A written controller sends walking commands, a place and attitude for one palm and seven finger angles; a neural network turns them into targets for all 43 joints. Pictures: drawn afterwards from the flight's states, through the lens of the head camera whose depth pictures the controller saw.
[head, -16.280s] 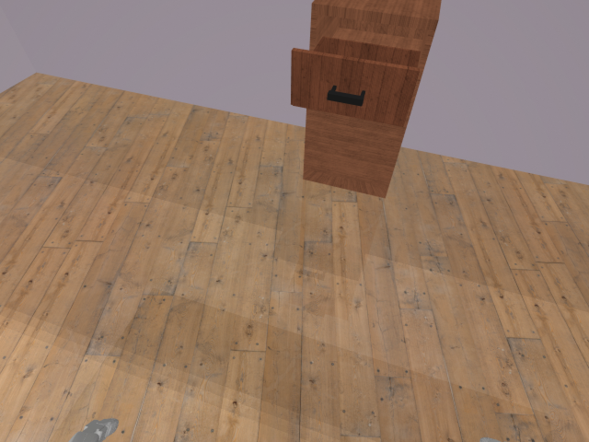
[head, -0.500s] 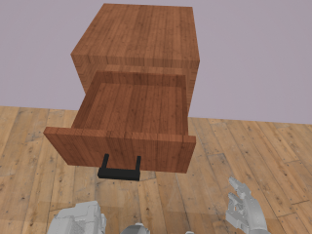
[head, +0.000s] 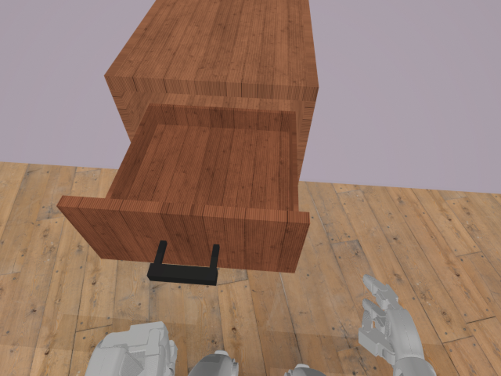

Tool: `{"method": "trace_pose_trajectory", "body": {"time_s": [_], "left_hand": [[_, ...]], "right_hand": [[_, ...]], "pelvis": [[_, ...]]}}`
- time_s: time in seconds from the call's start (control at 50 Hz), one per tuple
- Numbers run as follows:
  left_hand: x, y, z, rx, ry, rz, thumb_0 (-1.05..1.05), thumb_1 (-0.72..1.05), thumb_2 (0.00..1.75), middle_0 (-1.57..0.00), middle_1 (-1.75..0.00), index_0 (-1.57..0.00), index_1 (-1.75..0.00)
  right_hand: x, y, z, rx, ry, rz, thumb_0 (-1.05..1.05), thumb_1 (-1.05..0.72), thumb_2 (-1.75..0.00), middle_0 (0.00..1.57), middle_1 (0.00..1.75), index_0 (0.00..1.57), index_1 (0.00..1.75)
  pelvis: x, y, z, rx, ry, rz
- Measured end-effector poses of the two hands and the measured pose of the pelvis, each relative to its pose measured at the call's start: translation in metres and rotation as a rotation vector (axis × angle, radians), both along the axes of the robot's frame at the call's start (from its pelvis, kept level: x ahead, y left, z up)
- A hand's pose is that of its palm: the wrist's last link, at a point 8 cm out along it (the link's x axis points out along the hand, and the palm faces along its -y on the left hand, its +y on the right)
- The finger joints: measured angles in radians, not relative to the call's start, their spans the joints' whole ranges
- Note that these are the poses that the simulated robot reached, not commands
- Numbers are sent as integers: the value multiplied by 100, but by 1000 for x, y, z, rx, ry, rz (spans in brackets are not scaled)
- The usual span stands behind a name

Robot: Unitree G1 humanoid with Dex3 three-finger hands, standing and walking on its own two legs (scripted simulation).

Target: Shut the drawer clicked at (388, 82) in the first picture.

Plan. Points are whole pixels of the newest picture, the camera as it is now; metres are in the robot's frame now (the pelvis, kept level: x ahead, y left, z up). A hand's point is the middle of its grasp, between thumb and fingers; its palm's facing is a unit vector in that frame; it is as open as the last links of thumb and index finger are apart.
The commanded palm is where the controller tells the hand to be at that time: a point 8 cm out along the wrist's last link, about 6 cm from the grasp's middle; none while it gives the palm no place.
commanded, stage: bring the fist close to the handle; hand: left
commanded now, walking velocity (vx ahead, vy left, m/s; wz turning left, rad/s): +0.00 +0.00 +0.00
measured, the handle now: (186, 261) +0.30 +0.14 +0.01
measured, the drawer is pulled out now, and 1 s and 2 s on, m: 0.29 0.29 0.26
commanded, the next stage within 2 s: push the drawer shut in 1.16 s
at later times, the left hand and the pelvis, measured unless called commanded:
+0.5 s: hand (184, 340) +0.17 +0.11 +0.03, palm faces +0.05 -1.00 +0.01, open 3.2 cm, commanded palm +0.14 +0.16 +0.03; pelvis +0.01 -0.01 -0.02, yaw -1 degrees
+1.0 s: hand (200, 328) +0.19 +0.09 +0.02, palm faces +0.01 -1.00 +0.03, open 3.2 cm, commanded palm +0.16 +0.15 +0.01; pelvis +0.00 -0.01 -0.03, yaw -1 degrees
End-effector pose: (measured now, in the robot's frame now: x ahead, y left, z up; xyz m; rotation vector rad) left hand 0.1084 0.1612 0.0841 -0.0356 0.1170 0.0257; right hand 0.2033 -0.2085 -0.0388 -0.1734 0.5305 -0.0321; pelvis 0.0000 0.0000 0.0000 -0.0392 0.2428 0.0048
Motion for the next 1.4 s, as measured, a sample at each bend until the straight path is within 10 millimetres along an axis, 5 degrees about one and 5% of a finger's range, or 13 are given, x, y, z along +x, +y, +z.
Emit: {"method": "trace_pose_trajectory", "body": {"time_s": [0.42, 0.8, 0.98, 1.12, 1.26, 1.4], "left_hand": [[37, -4, -44, 19, 32, -7, 1, 90, 90, -140, -160, -140, -160], [61, -13, -79, 22, 12, -4, 1, 90, 90, -140, -160, -140, -160], [64, -13, -66, 6, -54, -4, 1, 90, 90, -140, -160, -140, -160], [58, -17, -78, 9, 29, -25, 1, 90, 90, -140, -160, -140, -160], [63, -6, -69, 21, -55, 27, 1, 90, 90, -140, -160, -140, -160], [70, -18, -75, 5, -31, -41, 1, 90, 90, -140, -160, -140, -160]], "right_hand": [[-12, -24, -37, -24, 135, -57, 2, -91, -90, 20, 30, 20, 30], [-4, -13, -65, -14, 168, -10, 2, -91, -90, 20, 30, 20, 30], [-9, -12, -69, -8, 189, -1, 2, -91, -90, 20, 30, 20, 30], [-11, -15, -64, -20, 187, -20, 2, -91, -90, 20, 30, 20, 30], [-8, -15, -66, -33, 178, -1, 2, -91, -90, 20, 30, 20, 30], [-8, -11, -67, -25, 183, -1, 2, -91, -90, 20, 30, 20, 30]], "pelvis": [[9, -10, -14, 11, 67, -16], [5, -9, -34, 11, 126, -19], [4, -7, -35, 4, 126, -12], [4, -6, -33, 8, 126, -17], [3, -6, -36, 0, 131, -12], [4, -4, -36, 0, 132, -13]]}}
